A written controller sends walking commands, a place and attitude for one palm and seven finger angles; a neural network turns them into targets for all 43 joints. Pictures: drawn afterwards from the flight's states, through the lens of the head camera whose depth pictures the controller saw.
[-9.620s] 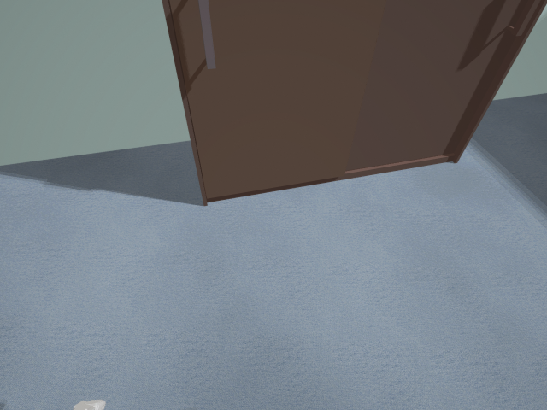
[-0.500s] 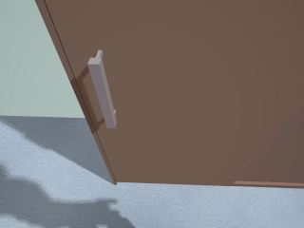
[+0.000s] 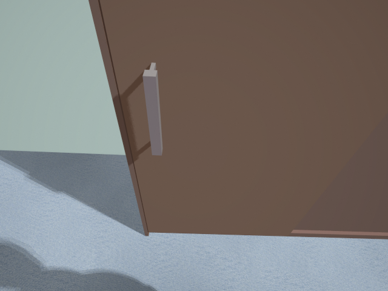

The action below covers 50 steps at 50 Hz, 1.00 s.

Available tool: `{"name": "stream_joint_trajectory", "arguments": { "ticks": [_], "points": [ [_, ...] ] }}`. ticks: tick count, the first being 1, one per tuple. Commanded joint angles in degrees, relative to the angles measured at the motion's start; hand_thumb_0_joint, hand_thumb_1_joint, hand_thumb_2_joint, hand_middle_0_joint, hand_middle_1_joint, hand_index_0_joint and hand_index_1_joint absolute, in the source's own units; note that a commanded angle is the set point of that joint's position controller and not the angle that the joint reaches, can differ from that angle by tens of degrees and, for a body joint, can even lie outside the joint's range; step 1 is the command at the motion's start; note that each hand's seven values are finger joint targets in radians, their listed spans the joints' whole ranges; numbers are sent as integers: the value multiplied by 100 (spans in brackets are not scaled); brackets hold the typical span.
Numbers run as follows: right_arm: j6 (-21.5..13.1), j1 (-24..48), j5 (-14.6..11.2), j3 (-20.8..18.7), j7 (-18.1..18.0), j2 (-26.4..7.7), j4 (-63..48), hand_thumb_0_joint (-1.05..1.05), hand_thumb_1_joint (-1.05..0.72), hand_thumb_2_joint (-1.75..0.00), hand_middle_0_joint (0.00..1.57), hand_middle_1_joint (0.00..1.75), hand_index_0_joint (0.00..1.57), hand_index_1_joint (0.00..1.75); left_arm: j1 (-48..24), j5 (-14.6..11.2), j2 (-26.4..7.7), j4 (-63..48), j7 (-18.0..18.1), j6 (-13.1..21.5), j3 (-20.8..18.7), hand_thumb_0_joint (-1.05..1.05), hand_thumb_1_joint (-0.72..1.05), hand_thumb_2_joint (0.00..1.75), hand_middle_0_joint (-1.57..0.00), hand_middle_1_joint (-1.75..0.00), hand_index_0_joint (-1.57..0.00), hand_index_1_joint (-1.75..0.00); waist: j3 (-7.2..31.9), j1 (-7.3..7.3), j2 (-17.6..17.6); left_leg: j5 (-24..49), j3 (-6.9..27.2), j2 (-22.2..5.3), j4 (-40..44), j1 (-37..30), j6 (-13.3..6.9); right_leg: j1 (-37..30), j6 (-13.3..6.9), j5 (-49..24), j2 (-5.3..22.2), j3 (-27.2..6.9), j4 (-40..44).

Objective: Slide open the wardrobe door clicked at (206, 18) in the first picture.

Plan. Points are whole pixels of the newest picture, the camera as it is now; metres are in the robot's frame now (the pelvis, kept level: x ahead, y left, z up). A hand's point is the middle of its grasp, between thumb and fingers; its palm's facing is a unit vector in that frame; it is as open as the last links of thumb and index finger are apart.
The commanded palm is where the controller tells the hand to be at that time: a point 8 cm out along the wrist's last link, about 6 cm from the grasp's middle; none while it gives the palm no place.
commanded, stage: come to a stop and stand still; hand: left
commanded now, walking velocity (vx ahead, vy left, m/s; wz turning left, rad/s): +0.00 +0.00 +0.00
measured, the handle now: (155, 112) +0.52 +0.13 +0.09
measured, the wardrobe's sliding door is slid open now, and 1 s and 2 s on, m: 0.00 0.00 0.00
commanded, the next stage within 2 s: look again from close up in 0.58 s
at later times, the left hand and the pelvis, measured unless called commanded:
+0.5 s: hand out of the picture +0.00 +0.26 -0.17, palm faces +0.00 -0.96 -0.28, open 7.4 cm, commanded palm none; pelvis -0.02 +0.03 +0.00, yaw +0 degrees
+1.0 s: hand out of the picture -0.04 +0.27 -0.16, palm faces +0.01 -0.95 -0.30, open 7.4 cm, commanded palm none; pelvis -0.04 +0.04 +0.01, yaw +1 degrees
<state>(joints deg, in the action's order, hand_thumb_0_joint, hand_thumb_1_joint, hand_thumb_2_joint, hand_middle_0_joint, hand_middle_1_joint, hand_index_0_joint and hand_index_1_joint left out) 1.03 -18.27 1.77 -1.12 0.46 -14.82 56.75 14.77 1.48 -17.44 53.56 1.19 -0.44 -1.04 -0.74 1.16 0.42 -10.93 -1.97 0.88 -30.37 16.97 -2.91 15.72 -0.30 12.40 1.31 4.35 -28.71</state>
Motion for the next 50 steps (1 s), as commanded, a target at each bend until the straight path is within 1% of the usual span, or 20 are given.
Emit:
{"name": "stream_joint_trajectory", "arguments": {
  "ticks": [1, 3, 4, 9, 13, 15, 18, 20, 23, 24, 28, 30, 33, 35, 37, 40, 43, 45, 48, 50],
  "points": [
    [-215, 393, -42, -251, -81, -1177, -374, 0, -90, -90, 20, 30, 20, 30, -45, -21, -834, -250, 2, 133, -200, 0, 90, 90, -20, -30, -20, -30, -179, -131, -241, -1995, 1153, -747, 1360, 695, -41, -277, -206, 1223, 413, -669, 609],
    [-204, 418, -50, -261, -82, -1221, -287, 0, -90, -90, 20, 30, 20, 30, -33, -15, -869, -152, -5, 124, -200, 0, 90, 90, -20, -30, -20, -30, -208, -124, -193, -2117, 1156, -745, 1406, 698, -25, -260, -201, 1275, 418, -688, 616],
    [-202, 436, -56, -252, -78, -1204, -249, 0, -90, -90, 20, 30, 20, 30, 11, -13, -862, -106, -4, 128, -186, 0, 90, 90, -20, -30, -20, -30, -185, -146, -206, -2068, 1147, -756, 1406, 642, -32, -263, -203, 1232, 440, -685, 629],
    [-197, 538, -75, -249, -78, -1255, -97, 0, -90, -90, 20, 30, 20, 30, 14, -11, -904, 79, -9, 140, -156, 0, 90, 90, -20, -30, -20, -30, -147, -97, -166, -1899, 1063, -724, 1343, 402, 7, -155, -218, 1201, 500, -802, 729],
    [-175, 725, -82, -265, -75, -1340, -29, 0, -90, -90, 20, 30, 20, 30, 73, 10, -901, 215, -9, 113, -150, 0, 90, 90, -20, -30, -20, -30, -304, -129, -240, -2333, 1168, -776, 1598, 519, 18, -147, -159, 1273, 435, -738, 686],
    [-183, 809, -89, -259, -78, -1353, -4, 0, -90, -90, 20, 30, 20, 30, 123, 9, -853, 284, -7, 121, -126, 0, 90, 90, -20, -30, -20, -30, -220, -145, -274, -2138, 1165, -796, 1625, 400, 15, -223, -149, 995, 423, -716, 622],
    [-161, 935, -93, -268, -74, -1392, 23, 0, -90, -90, 20, 30, 20, 30, 152, 19, -859, 347, -11, 103, -116, 0, 90, 90, -20, -30, -20, -30, -296, -159, -306, -2387, 1193, -805, 1754, 437, 37, -228, -115, 1041, 389, -678, 598],
    [-164, 1025, -105, -275, -72, -1409, 36, 0, -90, -90, 20, 30, 20, 30, 199, 23, -842, 387, -2, 105, -109, 0, 90, 90, -20, -30, -20, -30, -227, -186, -368, -2314, 1229, -849, 1822, 357, 27, -309, -92, 798, 365, -641, 526],
    [-145, 1092, -111, -281, -65, -1408, 42, 0, -90, -90, 20, 30, 20, 30, 203, 31, -861, 411, 1, 115, -108, 0, 90, 90, -20, -30, -20, -30, -275, -163, -112, -2290, 1158, -796, 1772, 293, 46, -234, -110, 985, 412, -759, 708],
    [-143, 1086, -107, -273, -60, -1372, 68, 0, -90, -90, 20, 30, 20, 30, 207, 33, -840, 430, 3, 113, -92, 0, 90, 90, -20, -30, -20, -30, -271, -153, -199, -2216, 1182, -776, 1777, 187, 56, -138, -117, 972, 403, -783, 694],
    [-136, 1179, -112, -300, -63, -1443, 98, 0, -90, -90, 20, 30, 20, 30, 261, 35, -851, 481, -3, 95, -98, 0, 90, 90, -20, -30, -20, -30, -238, -167, -217, -2376, 1179, -818, 1878, 146, 78, -170, -77, 894, 343, -733, 606],
    [-142, 1219, -120, -298, -62, -1436, 97, 0, -90, -90, 20, 30, 20, 30, 277, 36, -852, 488, 4, 108, -100, 0, 90, 90, -20, -30, -20, -30, -248, -185, -172, -2242, 1136, -817, 1830, 129, 56, -196, -84, 785, 374, -778, 642],
    [-142, 1216, -124, -297, -57, -1425, 113, 0, -90, -90, 20, 30, 20, 30, 192, 28, -911, 485, 5, 126, -93, 0, 90, 90, -20, -30, -20, -30, -262, -141, -19, -2140, 1091, -770, 1768, 19, 72, -94, -113, 975, 425, -912, 792],
    [-150, 1195, -124, -291, -55, -1421, 153, 0, -90, -90, 20, 30, 20, 30, 166, 21, -922, 498, 11, 123, -86, 0, 90, 90, -20, -30, -20, -30, -246, -123, -145, -2113, 1159, -817, 1850, -102, 85, -9, -112, 947, 408, -896, 738],
    [-131, 1219, -122, -308, -52, -1466, 172, 0, -90, -90, 20, 30, 20, 30, 243, 30, -924, 532, 8, 97, -105, 0, 90, 90, -20, -30, -20, -30, -277, -167, -177, -2479, 1184, -854, 1979, 62, 94, -105, -78, 1029, 338, -807, 661],
    [-123, 1306, -128, -329, -58, -1518, 178, 0, -90, -90, 20, 30, 20, 30, 377, 35, -899, 594, -5, 67, -117, 0, 90, 90, -20, -30, -20, -30, -263, -238, -259, -2562, 1127, -864, 2037, 210, 103, -301, -63, 833, 283, -706, 504],
    [-98, 1349, -129, -344, -59, -1514, 176, 0, -90, -90, 20, 30, 20, 30, 488, 41, -910, 618, -23, 44, -142, 0, 90, 90, -20, -30, -20, -30, -286, -279, -100, -2579, 958, -745, 1903, 291, 111, -304, -93, 1021, 297, -785, 605],
    [-93, 1263, -127, -338, -63, -1456, 182, 0, -90, -90, 20, 30, 20, 30, 399, 32, -948, 575, -22, 62, -147, 0, 90, 90, -20, -30, -20, -30, -235, -215, 93, -2325, 870, -636, 1701, 107, 136, -135, -162, 1224, 387, -988, 802],
    [-52, 1091, -109, -357, -70, -1414, 216, 0, -90, -90, 20, 30, 20, 30, 255, 27, -1037, 514, -37, 20, -190, 0, 90, 90, -20, -30, -20, -30, -234, -121, 203, -2364, 704, -468, 1340, -150, 176, 339, -209, 1765, 451, -1136, 1011],
    [-38, 941, -107, -373, -85, -1368, 219, 0, -90, -90, 20, 30, 20, 30, 138, 16, -1080, 469, -32, 11, -217, 0, 90, 90, -20, -30, -20, -30, -127, -42, 379, -2039, 571, -338, 940, -409, 189, 566, -268, 1867, 548, -1263, 1156]
  ]
}}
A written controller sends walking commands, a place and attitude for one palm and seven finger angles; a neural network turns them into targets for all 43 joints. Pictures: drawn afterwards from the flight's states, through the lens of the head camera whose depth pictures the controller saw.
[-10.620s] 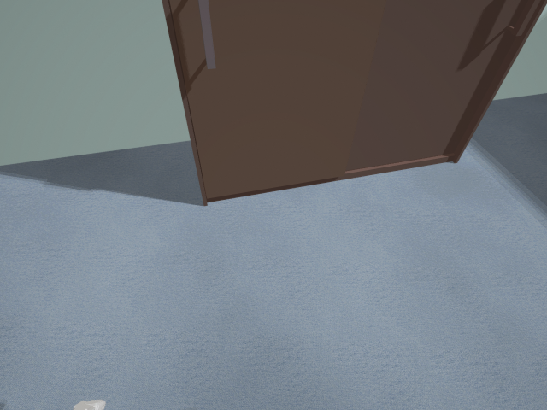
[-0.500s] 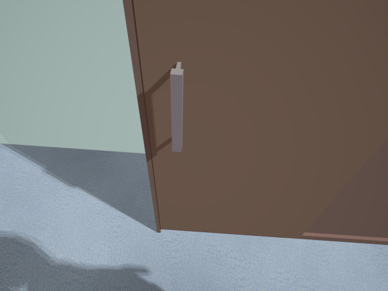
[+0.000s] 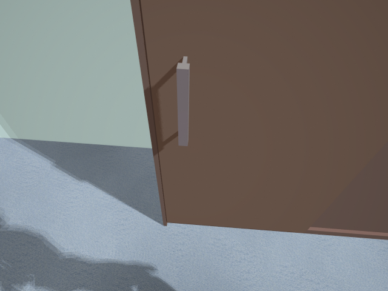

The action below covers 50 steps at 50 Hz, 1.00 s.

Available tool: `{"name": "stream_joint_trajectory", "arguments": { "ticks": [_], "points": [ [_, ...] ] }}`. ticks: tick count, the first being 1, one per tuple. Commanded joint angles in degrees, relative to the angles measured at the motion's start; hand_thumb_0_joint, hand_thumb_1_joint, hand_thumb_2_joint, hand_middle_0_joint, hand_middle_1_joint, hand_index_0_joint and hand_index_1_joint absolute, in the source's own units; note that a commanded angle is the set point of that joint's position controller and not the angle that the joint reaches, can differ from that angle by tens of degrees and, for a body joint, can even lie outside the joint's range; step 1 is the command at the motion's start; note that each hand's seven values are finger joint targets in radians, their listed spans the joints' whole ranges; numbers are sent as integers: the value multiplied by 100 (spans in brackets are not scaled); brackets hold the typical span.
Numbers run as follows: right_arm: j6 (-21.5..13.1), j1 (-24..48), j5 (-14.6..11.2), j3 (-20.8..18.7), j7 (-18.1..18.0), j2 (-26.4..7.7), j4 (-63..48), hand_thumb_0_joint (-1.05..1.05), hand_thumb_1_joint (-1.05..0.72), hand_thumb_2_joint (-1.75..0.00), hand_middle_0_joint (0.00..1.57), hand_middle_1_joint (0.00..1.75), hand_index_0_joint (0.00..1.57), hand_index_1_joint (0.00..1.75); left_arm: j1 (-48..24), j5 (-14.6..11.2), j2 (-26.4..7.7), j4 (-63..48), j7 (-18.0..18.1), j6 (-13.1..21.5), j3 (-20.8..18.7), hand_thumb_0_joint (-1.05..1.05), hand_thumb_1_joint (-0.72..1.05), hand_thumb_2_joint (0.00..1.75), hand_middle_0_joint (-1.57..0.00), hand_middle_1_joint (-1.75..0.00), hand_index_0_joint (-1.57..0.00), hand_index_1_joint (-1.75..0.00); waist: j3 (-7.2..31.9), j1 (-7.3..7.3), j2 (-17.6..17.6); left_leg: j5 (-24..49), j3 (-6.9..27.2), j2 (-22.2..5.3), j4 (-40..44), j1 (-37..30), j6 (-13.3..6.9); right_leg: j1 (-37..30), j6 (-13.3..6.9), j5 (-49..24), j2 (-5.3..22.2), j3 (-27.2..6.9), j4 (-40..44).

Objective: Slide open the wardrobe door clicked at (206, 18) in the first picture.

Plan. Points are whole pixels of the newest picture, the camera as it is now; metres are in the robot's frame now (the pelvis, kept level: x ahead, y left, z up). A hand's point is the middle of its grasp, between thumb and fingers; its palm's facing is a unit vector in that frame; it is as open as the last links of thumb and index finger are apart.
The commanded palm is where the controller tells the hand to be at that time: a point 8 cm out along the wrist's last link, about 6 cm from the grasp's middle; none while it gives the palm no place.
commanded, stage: look again from close up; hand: left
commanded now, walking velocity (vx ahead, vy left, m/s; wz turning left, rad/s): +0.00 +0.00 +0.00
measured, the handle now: (184, 104) +0.56 +0.07 +0.08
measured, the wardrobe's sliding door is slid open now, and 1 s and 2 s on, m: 0.00 0.00 0.00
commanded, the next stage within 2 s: shuffle to correct the standing spot in 1.70 s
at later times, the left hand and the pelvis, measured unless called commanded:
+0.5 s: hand out of the picture -0.05 +0.27 -0.17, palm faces -0.09 -0.95 -0.31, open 7.4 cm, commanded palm none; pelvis -0.05 +0.04 +0.00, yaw -5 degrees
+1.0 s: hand out of the picture +0.02 +0.29 -0.17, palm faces -0.11 -0.96 -0.25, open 7.4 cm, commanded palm none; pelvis -0.04 +0.09 +0.01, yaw -5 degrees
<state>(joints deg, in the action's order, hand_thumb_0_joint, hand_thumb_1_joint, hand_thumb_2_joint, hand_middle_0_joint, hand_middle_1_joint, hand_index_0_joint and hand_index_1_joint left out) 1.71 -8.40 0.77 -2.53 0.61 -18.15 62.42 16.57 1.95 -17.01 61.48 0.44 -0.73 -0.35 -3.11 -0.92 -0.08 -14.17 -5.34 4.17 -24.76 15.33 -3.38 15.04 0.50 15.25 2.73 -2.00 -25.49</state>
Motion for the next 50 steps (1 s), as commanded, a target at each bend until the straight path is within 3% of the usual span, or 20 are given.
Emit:
{"name": "stream_joint_trajectory", "arguments": {
  "ticks": [1, 4, 6, 7, 8, 9, 10, 11, 15, 17, 18, 19, 20, 22, 26, 28, 30, 31, 38, 50],
  "points": [
    [-95, -177, 4, -248, -109, -1005, -309, 0, -90, -90, 20, 30, 20, 30, -184, -36, -1160, -357, 43, 26, -315, 0, 90, 90, -20, -30, -20, -30, 166, 250, 505, -1556, 798, -584, 23, -498, 252, 916, -381, 1703, 487, -688, 938],
    [-30, -975, 20, -347, -131, -882, -153, 0, -90, -90, 20, 30, 20, 30, -972, -44, -1298, -584, 92, -9, -400, 0, 90, 90, -20, -30, -20, -30, 304, 698, 863, -1103, 629, -405, -1455, -1488, 277, 2243, -510, 2170, 799, -844, 1217],
    [-57, -1573, 25, -404, -141, -902, -67, 0, -90, -90, 20, 30, 20, 30, -1582, -53, -1206, -775, 140, -32, -428, 0, 90, 90, -20, -30, -20, -30, 94, 996, 501, -1572, 1400, -854, -1223, -1645, 166, 2945, -375, 1991, 663, -676, 243],
    [-125, -1615, 95, -388, -143, -1032, -159, 0, -90, -90, 20, 30, 20, 30, -1403, -83, -967, -782, 130, -63, -367, 0, 90, 90, -20, -30, -20, -30, -10, 902, -560, -2766, 2149, -1303, 301, -1018, 145, 2698, -203, 1744, 23, -198, -1164],
    [-199, -1033, 119, -384, -201, -1344, -405, 0, -90, -90, 20, 30, 20, 30, -844, -142, -803, -705, 115, -145, -397, 0, 90, 90, -20, -30, -20, -30, -96, 433, -1736, -4005, 3221, -2029, 2070, 733, 378, 1400, -7, 1259, -644, -2, -2778],
    [-186, -217, 73, -389, -220, -1492, -644, 0, -90, -90, 20, 30, 20, 30, -179, -101, -976, -554, 97, -247, -519, 0, 90, 90, -20, -30, -20, -30, -61, -101, -1579, -3913, 3334, -2202, 2443, 1656, 375, 640, -108, 1000, -458, -391, -3854],
    [-194, 373, 63, -358, -224, -1430, -847, 0, -90, -90, 20, 30, 20, 30, 426, -60, -1134, -370, 67, -272, -622, 0, 90, 90, -20, -30, -20, -30, -57, -478, -952, -3571, 2766, -2038, 2477, 2145, 336, 139, -133, 809, -465, -140, -4454],
    [-230, 581, 66, -345, -214, -1454, -931, 0, -90, -90, 20, 30, 20, 30, 743, -35, -1122, -242, 47, -269, -650, 0, 90, 90, -20, -30, -20, -30, -80, -597, -552, -3007, 2159, -1720, 2423, 2150, 400, -43, -94, 638, -460, 94, -4496],
    [-139, 119, 82, -315, -236, -1174, -715, 0, -90, -90, 20, 30, 20, 30, 1253, -79, -851, -188, 65, -264, -499, 0, 90, 90, -20, -30, -20, -30, -20, -349, -893, -2062, 1445, -1510, 2552, 620, 615, -747, -246, 1524, -428, 737, -1555],
    [-2, -247, 90, -330, -219, -1082, -560, 0, -90, -90, 20, 30, 20, 30, 1604, -131, -731, -71, 103, -315, -458, 0, 90, 90, -20, -30, -20, -30, -292, -316, -657, -1859, 1069, -1284, 2608, 735, 1040, -1619, -443, 1295, -568, 880, 265],
    [67, -350, 14, -302, -196, -931, -490, 0, -90, -90, 20, 30, 20, 30, 1732, -108, -689, -67, 138, -291, -437, 0, 90, 90, -20, -30, -20, -30, -405, -361, -85, -1716, 559, -873, 1779, 876, 1258, -1850, -580, 932, -313, 543, 1248],
    [95, -686, -110, -224, -209, -501, -409, 0, -90, -90, 20, 30, 20, 30, 1079, -45, -896, -253, 224, -177, -371, 0, 90, 90, -20, -30, -20, -30, -271, 23, 1337, -1258, 103, -346, -522, 600, 956, -985, -987, 1596, 942, -1133, 1973],
    [120, -745, -28, -321, -192, -627, -481, 0, -90, -90, 20, 30, 20, 30, -136, -19, -1220, -689, 252, -141, -378, 0, 90, 90, -20, -30, -20, -30, -599, 334, 1295, -933, 717, -341, -2408, 206, 597, 854, -1418, 1879, 1845, -1619, 2166],
    [61, -892, -44, -416, -60, -963, -470, 0, -90, -90, 20, 30, 20, 30, -1669, -76, -1256, -1086, 222, 194, -399, 0, 90, 90, -20, -30, -20, -30, -466, 853, 666, -435, 1081, -610, -3592, 64, 336, 1678, -1266, 1724, 1437, -1184, 2054],
    [-168, -606, -53, -203, -71, -556, -624, 0, -90, -90, 20, 30, 20, 30, -780, -39, -1105, -747, 112, 242, -371, 0, 90, 90, -20, -30, -20, -30, -248, 304, 457, -794, 585, -696, -1454, 195, 269, 83, -1101, 271, 1074, -711, 1202],
    [-240, -763, -22, -84, -109, -435, -469, 0, -90, -90, 20, 30, 20, 30, -560, -106, -1060, -556, 51, 171, -315, 0, 90, 90, -20, -30, -20, -30, -4, 274, 325, 6, 574, -663, 111, -721, 274, 224, -695, 278, 799, -473, 559],
    [-325, -441, 15, -48, -151, -823, -491, 0, -90, -90, 20, 30, 20, 30, -332, -163, -708, -536, 13, 136, -229, 0, 90, 90, -20, -30, -20, -30, 63, -32, -614, 426, 1703, -1443, 753, -416, -3, 13, -137, 79, 263, -16, 110],
    [-319, -257, 18, -19, -159, -829, -486, 0, -90, -90, 20, 30, 20, 30, -340, -151, -715, -468, 13, 134, -224, 0, 90, 90, -20, -30, -20, -30, 91, -93, -424, 11, 1830, -1444, 915, 107, -37, -493, -76, 30, 200, 30, 288],
    [-306, -129, -10, 29, -102, -658, -120, 0, -90, -90, 20, 30, 20, 30, -443, -113, -664, -156, 50, 112, -132, 0, 90, 90, -20, -30, -20, -30, 190, -37, -278, -637, 1570, -1107, 1397, 58, 192, -969, -20, -255, 329, 123, 459],
    [-284, -304, -36, 141, -121, -87, 43, 0, -90, -90, 20, 30, 20, 30, -216, -108, -237, -22, 121, 154, -15, 0, 90, 90, -20, -30, -20, -30, 301, 87, 27, 1148, 1071, -962, 820, -560, 251, -835, 52, -966, 480, 105, 665]
  ]
}}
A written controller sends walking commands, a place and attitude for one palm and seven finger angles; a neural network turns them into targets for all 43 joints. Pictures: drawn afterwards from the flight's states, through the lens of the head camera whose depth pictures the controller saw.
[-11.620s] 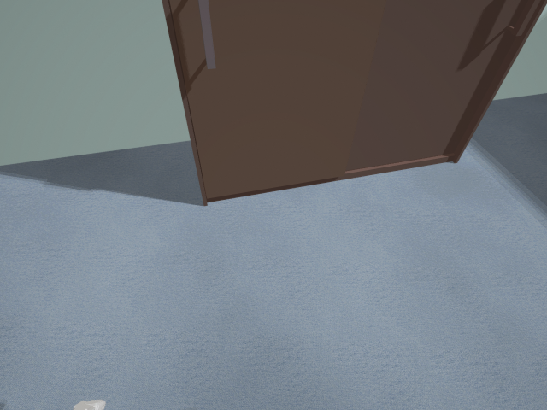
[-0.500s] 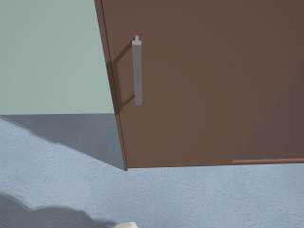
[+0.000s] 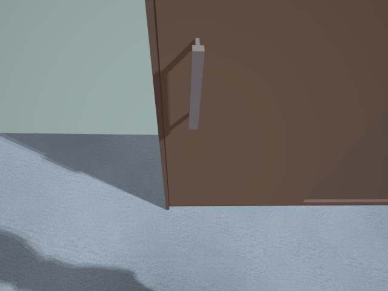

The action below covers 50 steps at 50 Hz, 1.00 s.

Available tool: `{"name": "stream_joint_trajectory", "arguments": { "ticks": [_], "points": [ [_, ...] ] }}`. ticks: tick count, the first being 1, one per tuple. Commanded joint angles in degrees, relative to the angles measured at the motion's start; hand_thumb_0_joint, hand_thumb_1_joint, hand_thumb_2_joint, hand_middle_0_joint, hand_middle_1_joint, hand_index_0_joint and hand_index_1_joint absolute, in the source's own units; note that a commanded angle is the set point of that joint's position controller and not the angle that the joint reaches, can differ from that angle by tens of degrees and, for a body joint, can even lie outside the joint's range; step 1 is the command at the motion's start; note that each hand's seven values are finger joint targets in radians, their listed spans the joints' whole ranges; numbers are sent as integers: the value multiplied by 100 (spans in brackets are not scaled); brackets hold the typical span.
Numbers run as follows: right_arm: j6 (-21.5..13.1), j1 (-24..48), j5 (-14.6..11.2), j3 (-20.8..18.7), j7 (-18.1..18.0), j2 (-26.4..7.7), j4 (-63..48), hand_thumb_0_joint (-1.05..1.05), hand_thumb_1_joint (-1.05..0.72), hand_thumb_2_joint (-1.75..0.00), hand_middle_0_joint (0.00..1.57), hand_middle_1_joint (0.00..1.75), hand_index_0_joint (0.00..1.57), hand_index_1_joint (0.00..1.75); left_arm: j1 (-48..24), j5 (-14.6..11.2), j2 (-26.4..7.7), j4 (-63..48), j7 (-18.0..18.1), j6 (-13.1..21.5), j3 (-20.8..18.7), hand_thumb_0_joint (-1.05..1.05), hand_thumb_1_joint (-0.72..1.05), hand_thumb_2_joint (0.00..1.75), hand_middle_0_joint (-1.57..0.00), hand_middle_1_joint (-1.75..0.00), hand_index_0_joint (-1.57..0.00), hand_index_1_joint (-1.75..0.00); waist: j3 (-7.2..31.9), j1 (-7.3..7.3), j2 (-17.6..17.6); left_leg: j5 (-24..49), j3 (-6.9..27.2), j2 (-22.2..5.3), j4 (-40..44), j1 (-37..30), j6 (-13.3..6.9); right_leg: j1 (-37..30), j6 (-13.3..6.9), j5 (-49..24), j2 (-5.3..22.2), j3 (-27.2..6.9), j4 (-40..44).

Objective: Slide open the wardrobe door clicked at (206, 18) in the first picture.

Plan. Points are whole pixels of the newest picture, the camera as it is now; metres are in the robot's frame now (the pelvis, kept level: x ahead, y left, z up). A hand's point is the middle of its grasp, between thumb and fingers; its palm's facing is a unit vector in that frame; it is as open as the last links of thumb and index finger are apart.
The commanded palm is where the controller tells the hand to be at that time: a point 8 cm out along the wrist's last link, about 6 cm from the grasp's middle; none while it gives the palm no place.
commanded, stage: look again from close up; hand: left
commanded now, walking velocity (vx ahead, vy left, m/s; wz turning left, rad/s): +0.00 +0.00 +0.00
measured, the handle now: (195, 87) +0.60 +0.04 +0.08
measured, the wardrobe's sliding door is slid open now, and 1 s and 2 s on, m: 0.00 0.00 0.00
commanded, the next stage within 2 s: shuffle to correct the standing spot in 0.70 s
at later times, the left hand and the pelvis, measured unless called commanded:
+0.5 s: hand out of the picture +0.01 +0.16 -0.18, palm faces +0.01 -0.99 -0.16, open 7.4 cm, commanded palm none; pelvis +0.02 -0.01 +0.00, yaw +0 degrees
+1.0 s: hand out of the picture +0.02 +0.15 -0.19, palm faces +0.01 -0.99 -0.17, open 7.4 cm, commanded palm none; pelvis +0.03 -0.02 -0.01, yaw +0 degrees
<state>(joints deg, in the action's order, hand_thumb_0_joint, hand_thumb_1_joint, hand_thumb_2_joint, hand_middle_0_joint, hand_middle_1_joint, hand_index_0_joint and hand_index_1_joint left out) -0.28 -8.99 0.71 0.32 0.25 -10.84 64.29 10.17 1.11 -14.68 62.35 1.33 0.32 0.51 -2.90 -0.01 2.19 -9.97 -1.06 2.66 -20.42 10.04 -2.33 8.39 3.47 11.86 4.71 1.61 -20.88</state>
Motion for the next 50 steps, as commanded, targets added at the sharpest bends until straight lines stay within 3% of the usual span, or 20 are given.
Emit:
{"name": "stream_joint_trajectory", "arguments": {
  "ticks": [1, 6, 17, 40, 44, 47, 50],
  "points": [
    [-95, -267, -33, -136, -93, -795, -134, 0, -90, -90, 20, 30, 20, 30, 437, -28, -445, -96, 39, 58, -100, 0, 90, 90, -20, -30, -20, -30, 317, -3, -252, 949, 623, -806, 329, -81, 143, -201, -238, -748, 296, -257, 196],
    [-94, -332, -46, -120, -131, -666, -77, 0, -90, -90, 20, 30, 20, 30, 634, -29, -288, 6, 73, 67, -79, 0, 90, 90, -20, -30, -20, -30, 315, 10, -222, 1273, 539, -804, 208, -221, 133, -190, -230, -946, 301, -244, 180],
    [-106, -564, -48, -101, -193, -476, 8, 0, -90, -90, 20, 30, 20, 30, 941, -33, -35, 167, 93, 63, -78, 0, 90, 90, -20, -30, -20, -30, 129, -1, -309, 1019, 514, -774, 210, -125, 110, -176, -254, -735, 285, -208, 215],
    [-122, -1004, -36, -96, -217, -294, 106, 0, -90, -90, 20, 30, 20, 30, 1009, -48, 60, 109, 113, 84, -121, 0, 90, 90, -20, -30, -20, -30, -66, -15, -152, 796, 456, -758, 166, 80, 118, -171, -327, -667, 233, -255, 215],
    [-92, -1090, -3, -142, -211, -296, 144, 0, -90, -90, 20, 30, 20, 30, 1061, -27, 127, 127, 82, 41, -129, 0, 90, 90, -20, -30, -20, -30, -197, 22, -217, -391, 612, -799, 273, 226, 50, 26, -325, 350, 100, -51, 5],
    [-40, -1104, 35, -226, -208, -394, 92, 0, -90, -90, 20, 30, 20, 30, 1118, 12, 181, 56, 32, -3, -161, 0, 90, 90, -20, -30, -20, -30, -494, 32, -604, -1756, 1024, -986, 684, 607, -89, 322, -323, 894, -49, 164, -345],
    [-38, -1183, 44, -303, -225, -445, 6, 0, -90, -90, 20, 30, 20, 30, 1250, 43, 179, 3, -9, 0, -205, 0, 90, 90, -20, -30, -20, -30, -559, 3, -568, -1925, 1252, -1097, 611, 843, -231, 355, -364, 922, -87, 180, -497]
  ]
}}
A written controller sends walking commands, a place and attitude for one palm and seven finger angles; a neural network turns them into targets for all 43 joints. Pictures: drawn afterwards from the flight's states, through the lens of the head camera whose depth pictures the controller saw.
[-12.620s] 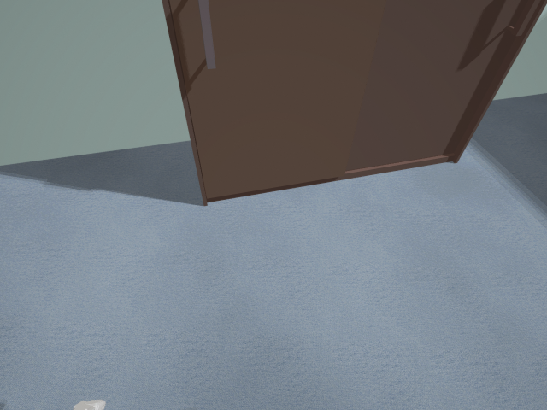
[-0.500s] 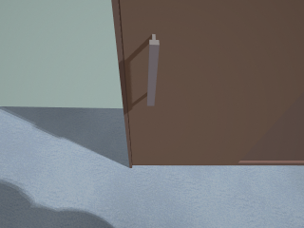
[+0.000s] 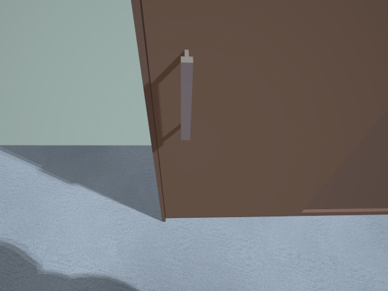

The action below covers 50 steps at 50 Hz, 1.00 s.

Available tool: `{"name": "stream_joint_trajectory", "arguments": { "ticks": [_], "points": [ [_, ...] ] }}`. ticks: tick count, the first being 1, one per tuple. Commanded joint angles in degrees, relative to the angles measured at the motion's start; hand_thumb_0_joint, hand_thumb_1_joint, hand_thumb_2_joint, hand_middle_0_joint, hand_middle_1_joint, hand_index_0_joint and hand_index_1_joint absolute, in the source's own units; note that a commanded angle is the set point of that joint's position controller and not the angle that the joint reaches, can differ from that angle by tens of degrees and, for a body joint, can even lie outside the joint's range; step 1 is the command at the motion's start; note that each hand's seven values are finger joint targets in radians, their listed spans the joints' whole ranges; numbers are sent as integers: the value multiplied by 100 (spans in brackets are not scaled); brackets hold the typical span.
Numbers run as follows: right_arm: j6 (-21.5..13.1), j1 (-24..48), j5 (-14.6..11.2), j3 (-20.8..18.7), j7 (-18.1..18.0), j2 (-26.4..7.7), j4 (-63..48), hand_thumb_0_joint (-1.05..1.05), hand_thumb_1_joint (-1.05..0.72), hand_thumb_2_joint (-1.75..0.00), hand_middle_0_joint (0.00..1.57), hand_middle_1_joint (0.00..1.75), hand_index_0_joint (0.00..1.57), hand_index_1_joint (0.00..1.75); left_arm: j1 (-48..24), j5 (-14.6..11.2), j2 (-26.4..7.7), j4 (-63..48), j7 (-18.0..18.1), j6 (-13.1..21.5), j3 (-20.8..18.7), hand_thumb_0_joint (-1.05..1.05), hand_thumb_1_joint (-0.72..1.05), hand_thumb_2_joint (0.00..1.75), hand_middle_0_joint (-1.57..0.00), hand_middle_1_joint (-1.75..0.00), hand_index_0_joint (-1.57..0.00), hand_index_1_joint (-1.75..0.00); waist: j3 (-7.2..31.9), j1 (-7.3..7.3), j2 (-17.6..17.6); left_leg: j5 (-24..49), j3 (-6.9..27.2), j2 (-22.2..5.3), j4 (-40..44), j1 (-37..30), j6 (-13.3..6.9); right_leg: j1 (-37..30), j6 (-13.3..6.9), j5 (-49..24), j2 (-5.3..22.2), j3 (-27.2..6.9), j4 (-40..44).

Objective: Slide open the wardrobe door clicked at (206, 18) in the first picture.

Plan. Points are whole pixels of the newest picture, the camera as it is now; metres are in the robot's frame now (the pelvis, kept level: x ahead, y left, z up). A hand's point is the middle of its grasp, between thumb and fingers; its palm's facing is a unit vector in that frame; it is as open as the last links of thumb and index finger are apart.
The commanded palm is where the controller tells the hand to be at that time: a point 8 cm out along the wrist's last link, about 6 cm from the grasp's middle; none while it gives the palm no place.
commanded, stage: shuffle to correct the standing spot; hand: left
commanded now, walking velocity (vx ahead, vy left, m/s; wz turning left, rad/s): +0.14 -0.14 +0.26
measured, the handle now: (186, 98) +0.57 +0.05 +0.09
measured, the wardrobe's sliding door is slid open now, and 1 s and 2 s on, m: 0.00 0.00 0.00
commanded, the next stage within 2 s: come to a stop and stand still in 0.50 s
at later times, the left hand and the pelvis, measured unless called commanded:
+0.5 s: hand out of the picture +0.08 +0.12 -0.18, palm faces +0.09 -0.98 -0.15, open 7.3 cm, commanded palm none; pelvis +0.09 -0.04 +0.00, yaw +4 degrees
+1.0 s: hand (157, 271) +0.21 +0.10 -0.18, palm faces +0.14 -0.96 -0.23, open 7.3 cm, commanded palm none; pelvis +0.17 -0.10 -0.01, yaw +5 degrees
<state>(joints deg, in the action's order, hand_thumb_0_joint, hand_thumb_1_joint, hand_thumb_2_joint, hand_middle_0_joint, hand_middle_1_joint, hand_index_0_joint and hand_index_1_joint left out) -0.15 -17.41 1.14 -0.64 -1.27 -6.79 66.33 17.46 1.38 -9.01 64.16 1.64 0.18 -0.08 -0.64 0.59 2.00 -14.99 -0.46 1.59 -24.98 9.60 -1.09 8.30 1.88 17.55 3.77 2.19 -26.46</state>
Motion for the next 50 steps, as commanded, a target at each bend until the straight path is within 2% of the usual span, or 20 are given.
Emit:
{"name": "stream_joint_trajectory", "arguments": {
  "ticks": [1, 5, 7, 8, 10, 12, 13, 14, 15, 17, 21, 27, 28, 29, 30, 34, 40, 45, 47, 50],
  "points": [
    [-62, -356, 9, -219, -86, -844, -231, 0, -90, -90, 20, 30, 20, 30, 571, 12, -365, -192, -49, 19, -162, 0, 90, 90, -20, -30, -20, -30, -757, -65, -567, -1257, 1180, -979, 945, 922, -373, 333, -226, 317, 14, 98, 45],
    [-118, -294, 5, -174, -109, -591, -403, 0, -90, -90, 20, 30, 20, 30, 982, -2, -513, -154, -32, 56, -270, 0, 90, 90, -20, -30, -20, -30, -516, -220, 217, -69, 320, -497, -464, 1653, -216, -537, -514, 123, 459, -428, 495],
    [-115, -60, 27, -134, -105, -379, -581, 0, -90, -90, 20, 30, 20, 30, 1253, 0, -713, -119, 26, 71, -362, 0, 90, 90, -20, -30, -20, -30, -492, -292, 1084, -921, -390, -327, -1734, 2281, -50, -879, -1004, -425, 1304, -1242, 997],
    [-121, 158, 36, -158, -88, -405, -660, 0, -90, -90, 20, 30, 20, 30, 1280, 17, -630, -91, 27, 93, -347, 0, 90, 90, -20, -30, -20, -30, -607, -310, 885, -1328, -410, -426, -2182, 2397, -28, -786, -1230, -874, 1445, -1303, 1026],
    [-142, 209, 12, -156, -47, -313, -727, 0, -90, -90, 20, 30, 20, 30, 1184, 70, -578, -84, 38, 113, -328, 0, 90, 90, -20, -30, -20, -30, -652, -169, 431, -1517, -476, -586, -2085, 2276, -33, -702, -1370, -1770, 1453, -977, 685],
    [-179, -674, 26, -159, -41, -263, -450, 0, -90, -90, 20, 30, 20, 30, 657, 18, -546, -198, 18, 84, -302, 0, 90, 90, -20, -30, -20, -30, -407, 347, 329, -313, -642, -501, -551, 561, -68, 233, -947, -1807, 925, -185, -234],
    [-227, -1348, 82, -244, -90, -647, -224, 0, -90, -90, 20, 30, 20, 30, 580, -36, -310, -327, -28, 64, -270, 0, 90, 90, -20, -30, -20, -30, -212, 541, -666, 642, 391, -1059, 136, -600, -350, 1224, -540, -1403, 266, 322, -1587],
    [-224, -1913, 126, -374, -164, -1219, -78, 0, -90, -90, 20, 30, 20, 30, 514, -50, -125, -498, -94, 80, -190, 0, 90, 90, -20, -30, -20, -30, 49, 652, -1860, 1328, 2178, -2433, 809, -1422, -889, 2393, -226, 982, -250, 628, -2914],
    [-185, -1863, 120, -354, -186, -1283, -42, 0, -90, -90, 20, 30, 20, 30, 160, 48, -363, -649, -75, 46, -260, 0, 90, 90, -20, -30, -20, -30, -318, 650, -1377, 1523, 2389, -2748, 992, -878, -1118, 2611, -336, 1530, -159, 70, -3714],
    [-220, -1131, 96, -253, -222, -983, -247, 0, -90, -90, 20, 30, 20, 30, 69, 62, -268, -622, -109, 5, -299, 0, 90, 90, -20, -30, -20, -30, -829, 294, -902, 1984, 1779, -2586, 989, -126, -1089, 2788, -258, 866, 209, -323, -4047],
    [-281, -432, 76, -298, -256, -1112, -503, 0, -90, -90, 20, 30, 20, 30, 298, -8, -88, -570, -243, -109, -313, 0, 90, 90, -20, -30, -20, -30, -329, 5, -916, 2075, 512, -2107, 849, -22, -814, 2064, -88, 398, 263, -123, -2753],
    [-93, -51, 104, -485, -182, -1310, -606, 0, -90, -90, 20, 30, 20, 30, 563, 24, -308, -594, -309, -107, -425, 0, 90, 90, -20, -30, -20, -30, -267, -207, -830, 190, 4, -1624, 13, 944, -274, 184, -63, -655, -224, 649, -374],
    [-74, -107, 88, -476, -154, -1164, -616, 0, -90, -90, 20, 30, 20, 30, 876, 42, -601, -523, -279, -76, -494, 0, 90, 90, -20, -30, -20, -30, -163, -365, -191, -298, -295, -1271, -781, 1398, -91, -434, -167, -696, -10, 314, 63],
    [-54, -260, 56, -388, -113, -707, -712, 0, -90, -90, 20, 30, 20, 30, 1068, 86, -1159, -515, -194, -14, -584, 0, 90, 90, -20, -30, -20, -30, 2, -438, 1427, -1423, -937, -493, -2332, 2248, 183, -895, -651, -771, 1134, -1242, 741],
    [15, -17, 19, -334, -139, -609, -928, 0, -90, -90, 20, 30, 20, 30, 1159, 33, -1296, -586, -137, -55, -591, 0, 90, 90, -20, -30, -20, -30, 231, -534, 1523, -2537, -583, -385, -3496, 2298, 160, -643, -1223, -993, 1723, -1940, 1141],
    [-3, 151, -23, -267, -85, -519, -802, 0, -90, -90, 20, 30, 20, 30, -74, 44, -727, -798, 58, 85, -436, 0, 90, 90, -20, -30, -20, -30, 162, -48, 201, -1594, -13, -769, -3333, 1600, 174, 218, -1373, -2985, 1377, -982, 630],
    [71, -94, -43, -227, -66, -546, -612, 0, -90, -90, 20, 30, 20, 30, -190, -47, -932, -746, 103, 53, -411, 0, 90, 90, -20, -30, -20, -30, 336, 25, 384, 400, -378, -472, -333, 381, 289, -88, -947, -4442, 1203, -641, -197],
    [105, 348, -2, -344, -107, -1079, -936, 0, -90, -90, 20, 30, 20, 30, -309, -43, -770, -953, 124, -98, -368, 0, 90, 90, -20, -30, -20, -30, 319, -46, -1508, 5039, 503, -1659, 31, -364, -523, 584, -141, -776, 106, 170, -1313],
    [126, 595, 36, -367, -117, -1209, -1073, 0, -90, -90, 20, 30, 20, 30, -399, -64, -677, -955, 96, -214, -388, 0, 90, 90, -20, -30, -20, -30, 93, -55, -1474, 4734, 777, -1929, 394, -240, -990, 1035, -108, 1371, -159, -68, -2238],
    [149, 836, 59, -423, -112, -1287, -1203, 0, -90, -90, 20, 30, 20, 30, -188, -33, -520, -933, 82, -189, -374, 0, 90, 90, -20, -30, -20, -30, 276, -162, -986, 4776, 561, -1822, 35, -581, -1010, 1105, -115, 1023, -174, -82, -1857]
  ]
}}
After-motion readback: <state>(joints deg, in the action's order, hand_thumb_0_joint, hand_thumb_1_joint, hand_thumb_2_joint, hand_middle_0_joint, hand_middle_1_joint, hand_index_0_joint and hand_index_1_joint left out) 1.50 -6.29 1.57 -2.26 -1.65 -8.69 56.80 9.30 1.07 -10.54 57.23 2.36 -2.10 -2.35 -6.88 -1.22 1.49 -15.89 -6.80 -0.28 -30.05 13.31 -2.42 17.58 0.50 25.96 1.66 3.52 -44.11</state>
